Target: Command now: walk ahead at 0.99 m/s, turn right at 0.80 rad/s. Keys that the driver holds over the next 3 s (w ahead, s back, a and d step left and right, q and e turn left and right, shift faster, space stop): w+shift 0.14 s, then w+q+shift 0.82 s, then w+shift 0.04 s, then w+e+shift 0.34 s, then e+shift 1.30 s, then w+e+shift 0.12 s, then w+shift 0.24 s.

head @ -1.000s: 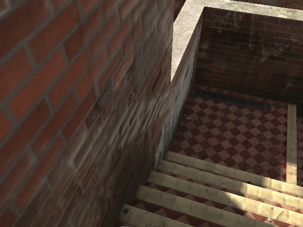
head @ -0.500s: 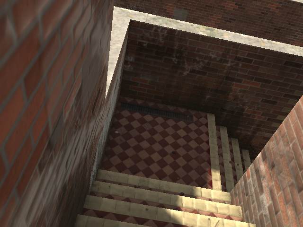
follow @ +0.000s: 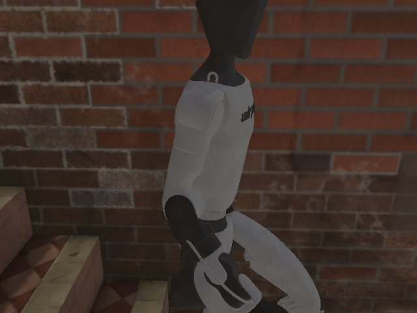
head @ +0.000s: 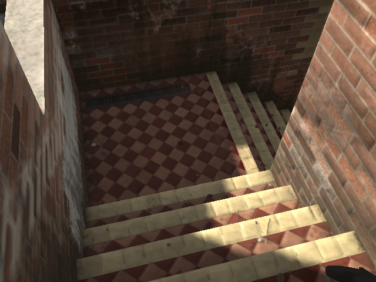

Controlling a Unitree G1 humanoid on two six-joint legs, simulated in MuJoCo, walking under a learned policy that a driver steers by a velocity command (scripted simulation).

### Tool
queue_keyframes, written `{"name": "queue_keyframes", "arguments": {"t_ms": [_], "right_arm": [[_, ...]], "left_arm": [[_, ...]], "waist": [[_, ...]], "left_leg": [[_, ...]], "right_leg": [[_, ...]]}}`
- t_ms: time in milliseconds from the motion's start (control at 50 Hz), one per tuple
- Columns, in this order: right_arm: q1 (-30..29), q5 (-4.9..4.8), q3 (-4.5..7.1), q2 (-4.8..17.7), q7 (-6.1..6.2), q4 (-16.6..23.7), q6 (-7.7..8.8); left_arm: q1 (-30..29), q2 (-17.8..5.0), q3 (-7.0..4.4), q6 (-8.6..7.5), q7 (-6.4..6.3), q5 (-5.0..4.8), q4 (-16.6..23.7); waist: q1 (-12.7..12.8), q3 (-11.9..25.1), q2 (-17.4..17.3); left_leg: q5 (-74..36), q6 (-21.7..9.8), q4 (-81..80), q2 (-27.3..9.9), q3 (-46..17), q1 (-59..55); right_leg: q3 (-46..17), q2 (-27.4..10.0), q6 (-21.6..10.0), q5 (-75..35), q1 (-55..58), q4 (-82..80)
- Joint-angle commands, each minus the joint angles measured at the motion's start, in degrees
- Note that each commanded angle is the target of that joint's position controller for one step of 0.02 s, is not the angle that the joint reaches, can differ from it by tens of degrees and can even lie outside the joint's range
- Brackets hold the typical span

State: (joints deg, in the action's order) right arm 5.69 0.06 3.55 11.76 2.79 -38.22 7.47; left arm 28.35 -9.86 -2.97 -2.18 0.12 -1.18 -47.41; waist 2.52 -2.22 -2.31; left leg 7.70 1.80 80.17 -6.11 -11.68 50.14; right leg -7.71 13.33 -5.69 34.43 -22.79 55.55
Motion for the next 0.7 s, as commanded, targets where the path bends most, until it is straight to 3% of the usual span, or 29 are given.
{"name": "queue_keyframes", "arguments": {"t_ms": [20, 60, 80, 100, 120, 140, 160, 180, 200, 220, 240, 260, 280, 300, 340, 360, 380, 400, 420, 440, 460, 500, 520, 540, 560, 600, 640, 660, 700], "right_arm": [[4.70, 1.28, 1.84, 8.28, -3.36, 2.89, 1.70], [3.38, 1.09, 1.07, 2.30, -5.27, 4.96, 0.90], [15.56, 0.72, 2.95, 5.46, -5.16, 2.31, 0.07], [28.76, -0.04, 4.27, 8.77, -4.77, -2.72, -0.63], [43.55, -0.11, 5.76, 12.60, -4.05, -8.29, -1.20], [57.00, 0.44, 5.92, 12.27, -3.71, -11.22, -2.59], [57.39, -1.01, 2.99, 5.52, -4.06, -16.26, -2.97], [51.60, -1.16, -1.17, 1.60, -4.92, -16.30, -2.27], [47.67, -2.53, -1.50, 0.95, -5.14, -16.54, -2.25], [42.63, -2.41, -1.23, -0.71, -5.54, -17.08, -2.21], [33.23, -3.04, -0.64, 2.48, -5.88, -14.53, -2.52], [25.74, -2.35, 1.02, 7.96, -4.35, -11.46, -1.68], [16.43, -0.17, 0.22, 8.31, -0.56, -8.29, -1.45], [13.06, 0.01, 0.39, 9.33, 0.99, -7.53, -1.04], [15.32, -1.43, 1.64, 13.29, 0.70, -7.78, -1.28], [21.41, -4.62, 0.94, 6.48, 1.15, -8.31, -0.87], [25.22, -4.55, 0.78, 3.91, 1.41, -9.98, -1.57], [27.36, -5.54, 0.51, 0.31, 2.00, -11.63, -2.28], [26.76, -4.39, 0.32, 0.02, 2.43, -12.29, -3.84], [29.35, -3.62, 1.46, 2.05, 2.63, -15.35, -5.59], [28.78, -3.11, 1.79, 2.67, 2.41, -16.58, -6.10], [20.38, -3.21, 1.90, 1.59, 0.21, -15.54, -4.86], [21.07, -3.18, 2.34, 2.25, -0.07, -14.54, -4.31], [23.38, -1.00, 1.52, -1.95, -0.83, -14.22, -4.16], [28.91, -1.33, 0.42, -1.85, -1.87, -9.24, -3.82], [24.50, -2.57, 0.59, -0.45, -1.68, -5.13, -4.77], [13.25, -3.15, -0.86, -1.45, 0.18, 0.42, -6.64], [13.06, -2.80, -0.38, -0.22, 0.20, 0.29, -8.31], [16.23, -0.26, -0.17, -0.66, -0.37, -0.43, -9.00]], "left_arm": [[-7.80, -4.01, -1.25, -0.63, -4.55, -2.85, 6.14], [-5.11, -4.76, -0.74, 1.29, -5.20, -1.67, 3.25], [-13.03, -6.08, -0.49, 1.55, -5.19, -0.56, 3.79], [-19.21, -6.88, -0.98, 1.67, -4.54, -0.71, 5.28], [-25.61, -6.79, -1.14, 1.24, -3.39, -0.93, 6.66], [-32.35, -8.25, -1.61, 0.76, -2.23, -1.96, 8.27], [-31.87, 0.11, -0.41, 0.15, -2.50, -1.19, 10.01], [-23.45, 8.37, 1.95, -1.48, -2.62, 0.72, 15.23], [-13.63, 10.17, 2.78, -2.58, -2.65, 0.32, 15.73], [-11.00, 7.69, 2.85, -2.43, -2.27, -1.40, 13.60], [-11.52, 6.59, 2.70, -1.85, -2.13, -1.36, 13.73], [-19.25, 7.23, 2.74, -1.75, -1.36, -3.12, 17.88], [-25.42, 1.57, 2.78, -0.53, -0.79, -2.75, 21.54], [-26.34, -0.21, 1.38, -0.08, -0.88, -1.06, 21.39], [-24.88, -0.69, 0.98, 0.27, -0.53, 0.23, 20.68], [-30.84, -3.66, 0.13, -0.48, -0.66, -0.17, 23.45], [-34.57, -2.52, 1.00, -1.22, -0.78, 0.14, 23.97], [-36.85, -2.07, 1.80, -2.75, -0.11, 1.49, 24.57], [-38.88, -0.77, 2.66, -3.05, 1.83, 1.53, 25.77], [-37.05, -0.74, 1.75, -2.48, 2.57, -0.63, 24.95], [-30.61, -3.19, 0.29, -1.74, 2.46, -2.34, 23.46], [-3.45, -8.55, -2.88, -2.01, 2.40, -1.50, 12.93], [3.94, -5.71, -2.36, -2.70, 1.67, -1.62, 9.51], [7.12, -2.63, -0.21, -3.07, 2.19, 0.14, 6.89], [1.40, -2.49, 1.25, -3.29, 3.27, 0.07, 7.95], [-4.04, -3.34, 0.18, -3.40, 4.91, -0.58, 5.80], [-9.62, -3.90, -0.21, -4.91, 4.15, 1.28, 4.89], [-12.88, -1.22, 1.03, -5.03, 2.92, 1.74, 3.98], [-12.88, -6.78, -0.15, -4.05, 0.74, 2.78, 1.19]], "waist": [[-6.28, 6.23, 3.00], [-3.90, 6.31, 5.72], [-11.92, 9.37, 14.42], [-17.86, 10.71, 14.13], [-25.35, 10.04, 10.61], [-35.70, 6.71, 4.56], [-31.03, -4.68, -8.89], [-16.96, -8.47, -32.45], [-7.81, -6.57, -35.67], [-2.99, -5.18, -12.57], [2.20, -7.12, 5.03], [4.80, -7.67, 7.83], [5.59, -11.63, 13.23], [5.01, -9.10, 15.18], [2.83, -7.12, 10.39], [-1.50, -9.41, 9.31], [-5.41, -7.94, 2.74], [-8.10, -6.92, 2.51], [-10.03, -5.96, 0.10], [-11.19, -2.98, -4.84], [-8.54, -2.20, -6.92], [5.58, 6.84, -4.50], [9.42, 4.24, 4.45], [8.17, 5.85, 11.64], [0.56, 10.51, 18.97], [-4.53, 8.35, 10.34], [-3.96, -0.11, 5.10], [-6.33, -5.10, 0.53], [-8.37, -3.26, 4.61]], "left_leg": [[-46.10, -1.86, -35.75, 2.06, 4.57, -23.50], [-45.29, -2.28, -39.24, 7.77, 12.08, -40.19], [-39.61, -2.49, -30.77, 7.47, 9.96, -49.06], [-31.37, -2.33, -31.97, 6.34, 10.68, -53.10], [-26.93, -0.76, -34.97, 3.48, 10.26, -60.11], [-22.16, -5.25, -52.46, 0.34, 10.34, -64.43], [-22.16, -8.21, -49.79, -4.81, 2.96, -61.00], [-57.20, -6.29, -34.63, -0.10, 1.53, -62.80], [-63.08, -9.14, -35.38, 0.83, -8.59, -66.41], [-33.78, -12.24, -39.72, -3.16, -16.71, -61.67], [-22.19, -14.19, -40.52, -5.14, -19.92, -46.01], [-3.03, -14.90, -46.46, -9.23, -35.82, -33.50], [11.37, -16.21, -49.22, -7.85, -41.04, -9.69], [16.83, -17.66, -48.24, -3.93, -37.51, 4.70], [0.11, -18.49, -40.52, -4.63, -32.57, -1.54], [15.27, -16.20, -33.43, 3.11, -28.45, -12.71], [13.30, -17.13, -30.65, 4.88, -25.27, -22.61], [13.46, -16.58, -27.51, 10.03, -21.83, -24.22], [8.77, -15.12, -27.61, 12.55, -15.64, -24.95], [11.52, -16.29, -26.60, 10.17, -16.49, -20.87], [5.81, -16.62, -20.08, 9.38, -17.01, -22.56], [-3.24, -12.49, 7.72, 13.10, -10.84, -20.30], [20.34, -8.56, 29.35, 17.97, -4.80, -13.81], [42.00, -8.10, 42.82, 20.36, -7.77, 6.83], [36.66, -7.77, 38.06, 15.55, -10.10, 12.38], [21.92, -7.18, 26.26, 5.44, -4.18, 13.75], [10.66, -6.21, 22.93, 0.89, -4.75, 17.20], [2.84, -4.08, 11.48, 0.78, -4.82, 12.45], [-5.75, -2.54, 3.80, 0.22, 0.64, 3.61]], "right_leg": [[-12.14, -6.08, -8.03, -20.85, -14.08, -4.65], [-10.60, -3.08, -6.70, -18.99, -20.43, -3.46], [-13.38, -3.41, -6.72, -27.19, -20.80, 3.03], [-12.64, -3.13, -5.32, -32.00, -16.82, 10.38], [-11.33, -4.59, -3.14, -36.34, -16.65, 24.13], [-7.23, 1.11, 0.82, -40.58, -18.87, 52.95], [-6.50, 7.38, 0.95, 0.57, -35.93, 81.99], [-8.53, 7.93, -1.00, 17.95, -50.81, 91.07], [-7.94, 3.13, -1.20, 18.44, -59.07, 82.37], [-6.02, -5.98, -3.45, 7.33, -60.76, 65.93], [-1.34, -11.36, -3.12, 1.08, -54.40, 60.20], [-2.96, -16.03, -0.72, -11.25, -52.48, 46.98], [-4.10, -17.62, 3.75, -29.43, -36.05, 26.56], [-4.37, -16.94, 7.00, -43.93, -14.90, 22.47], [2.92, -14.16, 8.75, -37.82, -15.03, 29.05], [-4.02, -16.73, 6.50, -49.82, -25.04, 12.44], [-3.05, -15.28, 5.92, -48.66, -28.16, 3.82], [-2.78, -14.76, 5.34, -59.07, -22.11, -8.74], [0.72, -12.61, 5.77, -60.77, -14.23, -20.98], [0.32, -12.59, 6.39, -54.19, 0.00, -23.50], [-0.48, -14.08, 6.05, -49.06, 4.80, -25.00], [-0.56, -18.44, 3.66, -62.50, 26.70, -28.36], [-1.16, -22.09, 0.89, -57.99, 33.23, -40.23], [-0.09, -25.03, -0.64, -67.80, 47.85, -14.97], [-7.91, -29.83, -3.60, -79.05, 47.60, -7.17], [-18.03, -35.31, -8.72, -37.64, 27.90, -16.98], [-32.86, -40.70, -9.59, -20.63, 9.58, -25.03], [-23.33, -39.37, -7.90, -24.79, -4.28, -22.47], [-13.21, -33.88, -4.93, -22.71, -9.06, -20.41]]}}
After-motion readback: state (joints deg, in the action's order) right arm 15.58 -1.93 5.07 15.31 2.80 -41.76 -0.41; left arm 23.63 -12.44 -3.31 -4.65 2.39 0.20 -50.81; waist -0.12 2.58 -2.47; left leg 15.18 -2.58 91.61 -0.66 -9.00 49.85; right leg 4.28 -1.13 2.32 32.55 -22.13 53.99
